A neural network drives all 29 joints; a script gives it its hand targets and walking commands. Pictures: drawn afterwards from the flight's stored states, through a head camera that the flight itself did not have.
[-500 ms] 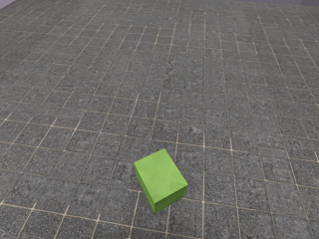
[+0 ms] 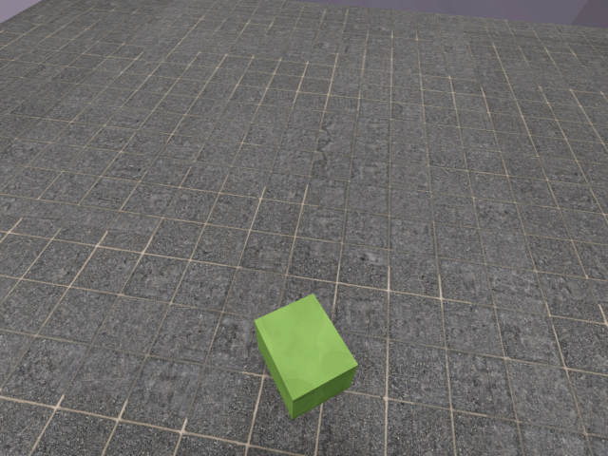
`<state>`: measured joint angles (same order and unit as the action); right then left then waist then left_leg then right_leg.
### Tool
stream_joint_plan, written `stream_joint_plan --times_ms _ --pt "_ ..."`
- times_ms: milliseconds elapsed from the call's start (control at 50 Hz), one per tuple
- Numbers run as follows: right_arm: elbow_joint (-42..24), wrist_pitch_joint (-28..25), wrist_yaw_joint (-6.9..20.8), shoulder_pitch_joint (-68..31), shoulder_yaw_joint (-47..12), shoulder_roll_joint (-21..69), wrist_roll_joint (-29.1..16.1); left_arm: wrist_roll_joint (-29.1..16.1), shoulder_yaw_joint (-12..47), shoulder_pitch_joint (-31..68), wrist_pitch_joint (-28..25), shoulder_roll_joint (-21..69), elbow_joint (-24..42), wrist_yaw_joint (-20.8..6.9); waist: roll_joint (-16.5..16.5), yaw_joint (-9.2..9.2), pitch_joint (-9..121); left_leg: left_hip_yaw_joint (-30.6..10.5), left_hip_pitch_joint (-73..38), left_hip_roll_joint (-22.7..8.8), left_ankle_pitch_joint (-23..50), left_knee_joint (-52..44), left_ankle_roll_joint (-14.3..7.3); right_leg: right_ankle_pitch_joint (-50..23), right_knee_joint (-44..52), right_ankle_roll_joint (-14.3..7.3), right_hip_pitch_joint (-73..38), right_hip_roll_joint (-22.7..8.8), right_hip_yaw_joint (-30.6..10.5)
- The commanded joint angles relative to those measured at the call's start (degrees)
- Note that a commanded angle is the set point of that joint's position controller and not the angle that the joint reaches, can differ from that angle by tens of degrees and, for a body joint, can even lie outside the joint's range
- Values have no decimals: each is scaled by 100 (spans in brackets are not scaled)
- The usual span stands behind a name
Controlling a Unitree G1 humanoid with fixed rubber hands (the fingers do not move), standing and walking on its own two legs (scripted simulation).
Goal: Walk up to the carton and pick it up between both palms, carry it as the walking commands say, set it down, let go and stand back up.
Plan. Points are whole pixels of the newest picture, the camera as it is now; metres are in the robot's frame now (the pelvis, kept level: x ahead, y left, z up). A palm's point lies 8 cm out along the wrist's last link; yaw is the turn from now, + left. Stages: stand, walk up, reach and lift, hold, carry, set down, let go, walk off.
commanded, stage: walk up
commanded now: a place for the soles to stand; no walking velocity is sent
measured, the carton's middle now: (303, 354) +0.53 +0.02 -0.66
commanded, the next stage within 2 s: none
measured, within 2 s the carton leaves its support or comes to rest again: neither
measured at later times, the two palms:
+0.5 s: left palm out of the picture +0.09 +0.28 -0.10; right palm out of the picture +0.06 -0.40 -0.08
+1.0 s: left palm out of the picture +0.03 +0.15 -0.12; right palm out of the picture +0.22 -0.49 -0.08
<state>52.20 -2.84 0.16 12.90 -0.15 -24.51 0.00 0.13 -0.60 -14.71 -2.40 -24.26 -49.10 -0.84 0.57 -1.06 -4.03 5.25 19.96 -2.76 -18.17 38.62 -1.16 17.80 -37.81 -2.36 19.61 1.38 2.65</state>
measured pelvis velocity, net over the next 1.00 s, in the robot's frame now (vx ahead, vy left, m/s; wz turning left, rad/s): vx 0.07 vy -0.18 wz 0.29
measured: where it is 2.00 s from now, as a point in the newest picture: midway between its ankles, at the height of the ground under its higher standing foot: outside the picture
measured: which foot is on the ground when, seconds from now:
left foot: down 0.00-0.60, up 0.62-0.90, down 0.92-1.00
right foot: down 0.00-0.26, up 0.28-0.58, down 0.60-0.94, up 0.96-1.00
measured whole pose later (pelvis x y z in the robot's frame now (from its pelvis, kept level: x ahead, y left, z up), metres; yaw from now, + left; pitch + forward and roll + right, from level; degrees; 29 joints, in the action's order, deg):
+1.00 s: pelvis +0.07 -0.18 -0.01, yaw +17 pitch +0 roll +0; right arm 52.6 -5.0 -4.7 17.2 -0.1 -27.6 0.0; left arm 0.4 -4.7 -13.7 2.9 -25.3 -47.2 -4.0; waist 3.1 -2.5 -4.0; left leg -0.9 25.1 -1.4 -18.9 43.6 -1.2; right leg 26.8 -50.9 -2.6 24.0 -1.3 9.8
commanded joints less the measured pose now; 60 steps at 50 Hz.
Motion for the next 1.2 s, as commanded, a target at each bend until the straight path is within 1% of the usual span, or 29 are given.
stream_joint_plan --times_ms 0,160,180,200,220,300,360,440,500,520,540,560,620,640,720,820,840,860,880,900,940,980,1020,1060,1080,1100,1120,1140,1180 --pt "-184 -58 -17 -431 303 -998 11 50 -272 377 -89 -1003 33 43 -55 162 880 -777 -779 -609 312 -987 -273 -526 1183 -248 -82 -767 -1142" --pt "-129 -56 -12 -489 289 -995 5 38 -242 401 -86 -978 0 47 -8 142 827 -769 -814 -625 496 -1096 -245 -721 1249 -230 -190 -760 -1104" --pt "-15 -109 -270 1179 629 -1742 -41 446 -634 857 125 -1479 847 -180 540 517 716 -1985 -1052 -1068 -150 -1302 -710 642 51 -256 485 -478 -520" --pt "128 -152 -380 1702 775 -2151 37 428 -614 959 252 -1253 1024 -242 -329 660 547 -3499 -1898 -1863 -668 -1846 -1193 1363 -1106 -25 1879 -250 -324" --pt "96 -198 -455 1750 893 -2268 43 467 -645 975 351 -1281 1106 -269 -283 618 337 -4234 -2122 -2395 -640 -2061 -1553 1447 -1960 86 2612 -458 -734" --pt "-64 -294 -634 1175 827 -2119 -6 436 -714 771 407 -1281 1027 -394 122 226 216 -3390 -1566 -2048 185 -1680 -1426 1066 -2090 179 2328 -690 -1026" --pt "-119 -332 -600 1111 799 -2030 65 408 -796 817 421 -1136 1091 -487 -273 244 190 -2458 -1007 -1629 700 -1388 -1252 1081 -1683 197 1766 -578 -641" --pt "-213 -344 -589 919 810 -2150 130 388 -887 905 445 -1165 1177 -568 -779 281 64 -2378 -105 -1588 -324 -1507 -1240 919 -1332 217 1164 -522 -392" --pt "-348 -281 -549 286 668 -1876 140 374 -1070 -86 369 -1330 811 -551 -498 -366 213 -1423 1595 -1040 -1045 -690 -783 578 -222 39 -1021 -270 -97" --pt "-394 -254 -565 332 542 -1488 112 408 -1213 -823 324 -1677 604 -478 688 -775 251 -882 2534 -412 -1331 836 -453 1434 710 -42 -1922 -597 -823" --pt "-460 -243 -629 470 398 -1066 8 406 -1276 -1005 285 -2198 661 -385 2178 -911 3 -436 3150 551 -1919 2661 -69 2806 2430 -388 -1382 -2048 -3391" --pt "-340 -177 -705 373 474 -1343 -31 286 -1162 -323 279 -2197 869 -338 1258 -558 -212 -865 2797 332 -1675 3283 -135 3092 2862 -628 -438 -2220 -3675" --pt "28 -114 -582 680 670 -1611 -171 272 -1025 131 281 -1636 938 -332 833 -261 -409 -806 1905 -99 -640 3064 -96 2105 2398 -9 36 -1599 -2222" --pt "80 -116 -526 863 666 -1594 -160 345 -1004 91 270 -1593 953 -310 1106 -257 -327 -645 1871 -148 -575 2718 -39 1604 2141 -109 -216 -1532 -1925" --pt "-73 -188 -432 503 580 -1459 -40 365 -886 -321 299 -1464 887 -280 847 -350 49 -330 1622 -136 -777 1565 57 1361 2027 -828 -595 -1794 -1732" --pt "161 -226 -432 1516 628 -1373 -54 327 -801 418 392 -1372 977 -316 593 130 398 134 -325 133 -183 186 -129 1649 1714 -796 329 -1850 -917" --pt "229 -251 -461 1832 675 -1477 -31 303 -721 447 402 -1159 1024 -305 61 296 562 -178 -1072 81 21 -231 -272 1490 960 -622 794 -1652 -538" --pt "251 -263 -515 2169 755 -1747 28 251 -636 490 378 -926 1086 -282 -561 544 788 -1122 -1786 -232 -425 -728 -601 1212 -190 -275 1436 -1347 -163" --pt "145 -259 -576 2210 870 -2232 141 218 -559 542 375 -629 1172 -284 -1734 623 839 -3344 -2089 -1320 -1752 -1577 -1102 1511 -1635 104 2331 -572 201" --pt "-127 -258 -616 1647 849 -2367 128 271 -652 674 399 -943 1154 -246 -1258 441 598 -4793 -1800 -1897 -2228 -1986 -1543 1582 -2285 352 2891 -410 -489" --pt "-282 -282 -686 1169 797 -2253 56 332 -850 459 429 -1467 912 -270 -502 296 362 -4428 -1127 -1960 -1317 -1480 -1835 1677 -2827 551 2392 -736 -1023" --pt "-204 -324 -703 1096 692 -2028 66 309 -814 416 356 -1394 842 -301 -176 178 211 -3621 -764 -1672 -88 -976 -1545 1689 -2255 419 2117 -761 -890" --pt "-305 -327 -602 954 666 -2023 91 236 -820 329 237 -1304 746 -291 -328 107 200 -2841 -175 -1263 384 -679 -1375 1567 -1404 285 1353 -526 -422" --pt "-494 -244 -443 368 539 -1777 95 206 -859 -259 111 -1184 452 -214 -727 -340 439 -1847 1016 -703 654 3 -911 711 -271 128 -459 -197 101" --pt "-542 -199 -380 341 397 -1315 76 207 -906 -600 34 -1313 288 -121 -18 -544 454 -1216 1668 -227 617 1194 -584 907 468 62 -1116 -354 -410" --pt "-699 -178 -377 336 287 -830 8 259 -992 -827 -42 -1827 287 -51 1387 -643 272 -781 2690 619 -619 2719 -134 1226 1551 -363 -1175 -1777 -2862" --pt "-677 -115 -424 305 345 -1102 -8 143 -972 -432 -59 -2078 443 -28 816 -333 222 -1130 2485 419 -1474 2913 -27 940 1981 -926 -554 -2574 -3838" --pt "-542 -90 -409 242 446 -1400 -25 78 -870 -68 -53 -1886 468 1 253 -127 6 -1298 2188 197 -1363 2774 -28 637 1743 -1034 -304 -2375 -3383" --pt "-403 -71 -300 148 542 -1447 -63 140 -817 72 -52 -1617 420 78 328 -56 -92 -1007 1825 66 -1234 2456 -37 -371 1201 -656 -57 -2098 -2633"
